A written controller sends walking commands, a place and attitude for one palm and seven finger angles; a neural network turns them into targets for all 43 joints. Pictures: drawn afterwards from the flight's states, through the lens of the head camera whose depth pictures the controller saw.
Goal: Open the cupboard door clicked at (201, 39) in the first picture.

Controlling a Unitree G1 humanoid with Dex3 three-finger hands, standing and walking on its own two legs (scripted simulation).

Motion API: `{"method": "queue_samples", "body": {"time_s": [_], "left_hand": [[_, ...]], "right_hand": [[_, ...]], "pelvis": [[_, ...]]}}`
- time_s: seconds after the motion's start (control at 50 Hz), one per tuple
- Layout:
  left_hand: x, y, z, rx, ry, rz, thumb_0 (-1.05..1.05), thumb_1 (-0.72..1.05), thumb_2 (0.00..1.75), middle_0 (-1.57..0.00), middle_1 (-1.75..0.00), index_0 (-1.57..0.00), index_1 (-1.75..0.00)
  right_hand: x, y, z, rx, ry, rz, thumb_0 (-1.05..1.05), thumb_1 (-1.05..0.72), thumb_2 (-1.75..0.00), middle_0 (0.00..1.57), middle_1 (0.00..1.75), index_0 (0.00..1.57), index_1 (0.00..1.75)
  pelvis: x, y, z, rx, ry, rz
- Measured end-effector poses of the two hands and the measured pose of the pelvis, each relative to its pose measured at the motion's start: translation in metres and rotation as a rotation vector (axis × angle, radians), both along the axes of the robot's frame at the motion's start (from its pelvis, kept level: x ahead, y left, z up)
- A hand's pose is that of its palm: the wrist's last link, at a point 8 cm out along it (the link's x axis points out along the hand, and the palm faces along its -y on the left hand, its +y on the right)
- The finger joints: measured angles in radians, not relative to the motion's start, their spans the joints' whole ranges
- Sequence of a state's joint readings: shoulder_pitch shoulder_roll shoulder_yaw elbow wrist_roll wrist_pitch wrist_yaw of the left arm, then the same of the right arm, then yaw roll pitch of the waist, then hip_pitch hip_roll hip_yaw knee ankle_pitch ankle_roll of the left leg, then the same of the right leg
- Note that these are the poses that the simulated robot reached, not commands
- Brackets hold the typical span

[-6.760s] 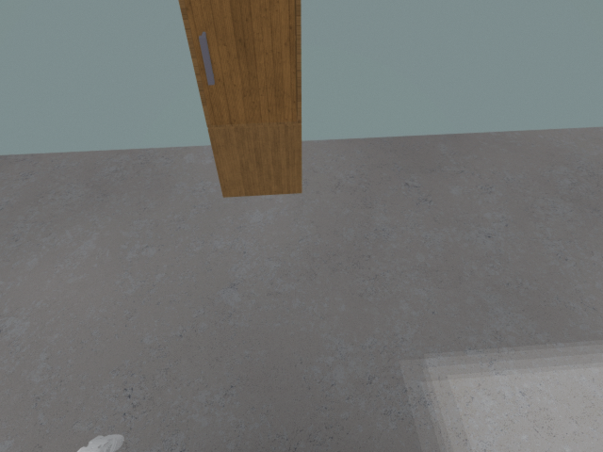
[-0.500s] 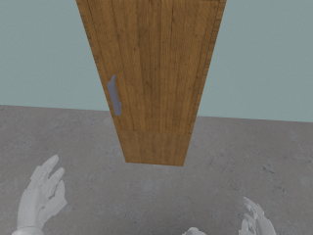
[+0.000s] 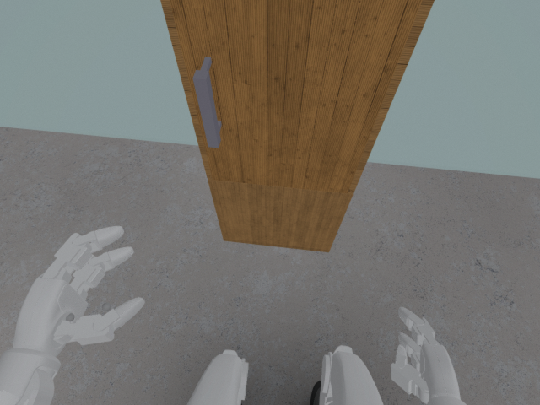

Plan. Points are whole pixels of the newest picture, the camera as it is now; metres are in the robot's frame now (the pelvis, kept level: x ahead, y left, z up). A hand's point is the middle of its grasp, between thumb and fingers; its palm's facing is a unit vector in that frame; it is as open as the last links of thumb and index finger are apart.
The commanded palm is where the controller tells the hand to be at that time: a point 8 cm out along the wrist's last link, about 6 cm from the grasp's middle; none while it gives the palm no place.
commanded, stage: raise the hand with hooked fingers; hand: left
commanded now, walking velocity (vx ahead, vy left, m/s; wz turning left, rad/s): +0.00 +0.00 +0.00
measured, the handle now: (210, 105) +0.59 +0.16 +0.05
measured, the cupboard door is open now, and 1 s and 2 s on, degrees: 0 0 0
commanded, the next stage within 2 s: move the hooked fingers beside the handle in 1.38 s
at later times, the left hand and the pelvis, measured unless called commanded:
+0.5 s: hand (93, 284) +0.25 +0.25 +0.05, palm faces -0.03 -1.00 -0.08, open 13.2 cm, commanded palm +0.24 +0.30 +0.05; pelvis +0.00 +0.00 +0.01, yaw +0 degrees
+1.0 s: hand (90, 254) +0.29 +0.27 +0.05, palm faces -0.05 -1.00 -0.06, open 13.9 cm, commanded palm +0.27 +0.32 +0.06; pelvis +0.00 +0.00 +0.00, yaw -1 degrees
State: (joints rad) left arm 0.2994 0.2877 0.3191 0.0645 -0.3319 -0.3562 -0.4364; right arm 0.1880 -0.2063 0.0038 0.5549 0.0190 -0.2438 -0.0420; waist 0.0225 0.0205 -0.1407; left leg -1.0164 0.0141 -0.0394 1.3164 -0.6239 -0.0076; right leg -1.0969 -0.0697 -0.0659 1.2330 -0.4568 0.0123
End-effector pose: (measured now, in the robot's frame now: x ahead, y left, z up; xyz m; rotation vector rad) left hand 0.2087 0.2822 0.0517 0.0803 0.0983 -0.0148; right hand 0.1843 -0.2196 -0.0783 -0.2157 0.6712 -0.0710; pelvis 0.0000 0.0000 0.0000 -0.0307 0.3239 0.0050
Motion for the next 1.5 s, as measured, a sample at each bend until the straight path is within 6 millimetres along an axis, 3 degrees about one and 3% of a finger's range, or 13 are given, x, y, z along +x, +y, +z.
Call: {"method": "queue_samples", "body": {"time_s": [0.28,0.64,0.98,1.2,1.5], "left_hand": [[0.014,0.012,0.001,-0.005,-0.029,-0.02,0.0,-0.06,0.48,-0.27,-0.92,-0.27,-0.92],[0.036,0.029,0.007,0.0,-0.043,-0.018,-0.01,-0.44,0.32,-0.3,-1.16,-0.3,-1.17],[0.062,0.039,0.007,-0.023,-0.052,-0.028,-0.01,-0.49,0.3,-0.3,-1.19,-0.3,-1.2],[0.06,0.04,0.007,-0.016,-0.051,-0.022,-0.01,-0.5,0.3,-0.3,-1.2,-0.3,-1.2],[0.06,0.041,0.005,-0.026,-0.05,-0.028,-0.01,-0.5,0.3,-0.3,-1.2,-0.3,-1.2]], "right_hand": [[-0.022,-0.029,0.016,-0.099,0.011,-0.04,0.02,-0.9,-0.9,0.2,0.3,0.21,0.3],[-0.015,-0.024,0.015,-0.081,0.017,-0.009,0.02,-0.9,-0.9,0.2,0.3,0.21,0.3],[-0.028,-0.035,0.012,-0.106,0.067,-0.045,0.02,-0.9,-0.9,0.2,0.3,0.21,0.3],[-0.034,-0.034,0.013,-0.103,0.083,-0.052,0.02,-0.9,-0.9,0.2,0.3,0.21,0.3],[-0.026,-0.028,0.014,-0.099,0.069,-0.039,0.02,-0.9,-0.9,0.2,0.3,0.21,0.3]], "pelvis": [[-0.003,0.004,0.003,-0.001,-0.01,-0.005],[0.0,0.0,0.005,-0.003,-0.004,-0.005],[0.001,-0.001,0.004,-0.001,0.009,-0.015],[0.001,0.001,0.006,0.0,0.008,-0.016],[0.001,0.002,0.005,-0.003,0.008,-0.014]]}}
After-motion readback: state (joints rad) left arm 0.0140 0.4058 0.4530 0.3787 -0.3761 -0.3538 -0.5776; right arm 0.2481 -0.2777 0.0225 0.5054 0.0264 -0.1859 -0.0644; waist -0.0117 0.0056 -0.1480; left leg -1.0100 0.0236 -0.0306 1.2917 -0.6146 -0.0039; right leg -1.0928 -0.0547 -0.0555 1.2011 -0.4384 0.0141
